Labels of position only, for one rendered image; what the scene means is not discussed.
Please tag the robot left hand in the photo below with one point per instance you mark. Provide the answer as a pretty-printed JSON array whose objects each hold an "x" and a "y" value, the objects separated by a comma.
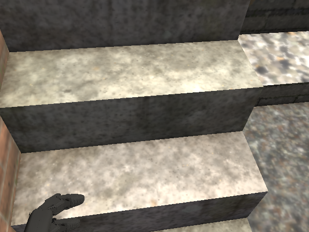
[{"x": 43, "y": 220}]

